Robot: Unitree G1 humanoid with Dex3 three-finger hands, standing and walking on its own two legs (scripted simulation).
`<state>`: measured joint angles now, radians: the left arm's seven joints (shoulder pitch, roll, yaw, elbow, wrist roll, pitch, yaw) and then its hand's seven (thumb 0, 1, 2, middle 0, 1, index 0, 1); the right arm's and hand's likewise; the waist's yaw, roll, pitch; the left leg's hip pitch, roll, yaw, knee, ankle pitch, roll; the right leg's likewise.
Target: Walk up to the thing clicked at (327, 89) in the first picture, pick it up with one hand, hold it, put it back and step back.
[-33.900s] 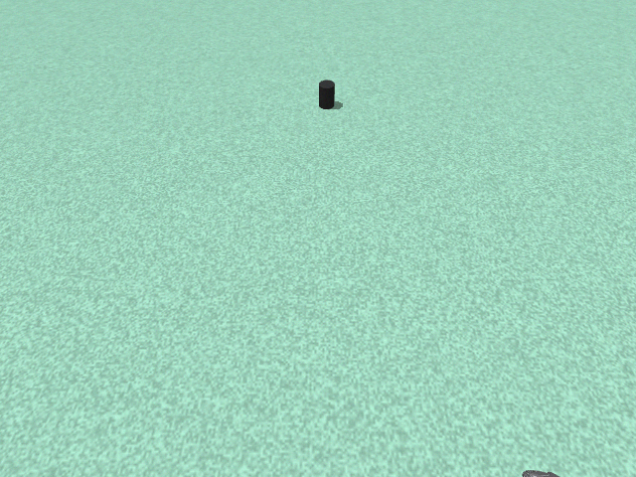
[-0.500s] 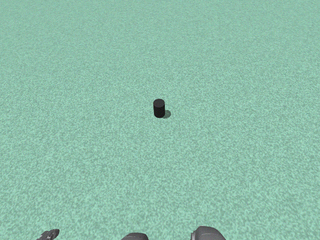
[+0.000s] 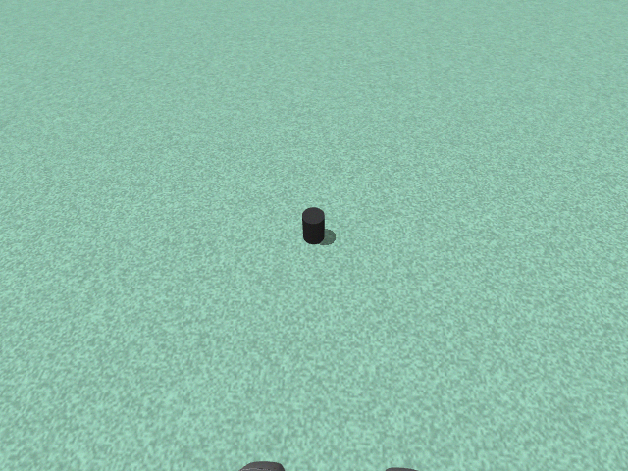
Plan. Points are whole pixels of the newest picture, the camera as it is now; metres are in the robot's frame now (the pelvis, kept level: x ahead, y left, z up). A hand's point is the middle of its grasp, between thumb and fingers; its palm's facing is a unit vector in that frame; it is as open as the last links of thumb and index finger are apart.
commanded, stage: step back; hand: left
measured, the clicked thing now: (313, 226) +1.05 +0.06 -0.70
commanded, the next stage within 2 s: stand in 0.38 s
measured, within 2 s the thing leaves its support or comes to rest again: neither
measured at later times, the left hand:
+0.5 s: hand (152, 457) +0.14 +0.26 -0.14, palm faces -0.01 -0.94 -0.35, open 7.4 cm
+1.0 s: hand out of the picture +0.08 +0.25 -0.14, palm faces -0.04 -0.94 -0.34, open 7.4 cm
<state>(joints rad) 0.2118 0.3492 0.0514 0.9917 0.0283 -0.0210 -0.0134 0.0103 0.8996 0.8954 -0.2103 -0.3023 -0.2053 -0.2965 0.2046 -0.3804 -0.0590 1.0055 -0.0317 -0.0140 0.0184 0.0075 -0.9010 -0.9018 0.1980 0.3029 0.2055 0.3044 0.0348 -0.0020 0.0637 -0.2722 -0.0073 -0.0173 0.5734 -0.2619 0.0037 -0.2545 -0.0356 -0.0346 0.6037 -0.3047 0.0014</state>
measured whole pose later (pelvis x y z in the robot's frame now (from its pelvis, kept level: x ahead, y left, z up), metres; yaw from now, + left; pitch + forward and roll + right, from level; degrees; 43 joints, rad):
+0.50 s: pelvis +0.03 +0.01 +0.01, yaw -1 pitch -3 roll +0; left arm 0.06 0.35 0.01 1.09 0.00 -0.02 0.01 0.01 0.90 0.90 -0.21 -0.30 -0.20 -0.30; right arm 0.05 -0.33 -0.02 1.08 -0.01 -0.02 0.01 0.01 -0.90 -0.90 0.20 0.30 0.21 0.30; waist 0.01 0.00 0.07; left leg -0.15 0.00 0.01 0.43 -0.24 0.00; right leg -0.12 -0.02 0.00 0.42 -0.25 0.02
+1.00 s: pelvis +0.01 +0.00 +0.02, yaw -1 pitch -3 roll +0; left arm 0.11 0.35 0.00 1.16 0.01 -0.01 -0.01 0.01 0.90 0.90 -0.21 -0.30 -0.20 -0.30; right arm 0.10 -0.35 0.00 1.16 -0.01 -0.01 0.02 0.01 -0.90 -0.90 0.20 0.30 0.21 0.30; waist 0.00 0.01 0.06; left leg -0.13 0.01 0.00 0.32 -0.14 -0.01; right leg -0.11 -0.01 -0.01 0.33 -0.17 0.01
